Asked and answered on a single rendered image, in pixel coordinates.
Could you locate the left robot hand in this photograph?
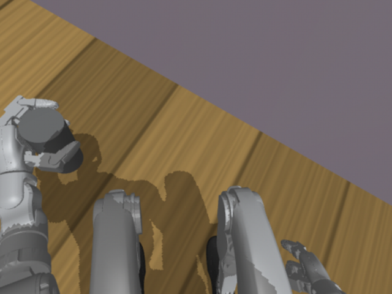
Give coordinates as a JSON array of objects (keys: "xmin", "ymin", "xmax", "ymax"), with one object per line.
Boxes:
[{"xmin": 0, "ymin": 95, "xmax": 81, "ymax": 174}]

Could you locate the right robot hand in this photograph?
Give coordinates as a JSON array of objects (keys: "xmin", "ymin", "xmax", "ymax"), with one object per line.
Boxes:
[{"xmin": 281, "ymin": 239, "xmax": 331, "ymax": 294}]

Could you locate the right robot arm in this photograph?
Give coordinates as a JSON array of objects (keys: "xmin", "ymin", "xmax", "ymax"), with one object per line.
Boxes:
[{"xmin": 311, "ymin": 279, "xmax": 346, "ymax": 294}]

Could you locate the right robot foot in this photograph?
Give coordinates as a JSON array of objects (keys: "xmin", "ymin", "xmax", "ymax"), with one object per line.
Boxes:
[{"xmin": 206, "ymin": 236, "xmax": 235, "ymax": 294}]

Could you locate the left robot arm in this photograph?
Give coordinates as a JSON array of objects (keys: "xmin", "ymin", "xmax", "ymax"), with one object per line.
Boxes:
[{"xmin": 0, "ymin": 170, "xmax": 60, "ymax": 294}]

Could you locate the can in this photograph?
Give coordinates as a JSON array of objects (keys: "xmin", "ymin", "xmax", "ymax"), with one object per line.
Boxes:
[{"xmin": 18, "ymin": 108, "xmax": 83, "ymax": 174}]

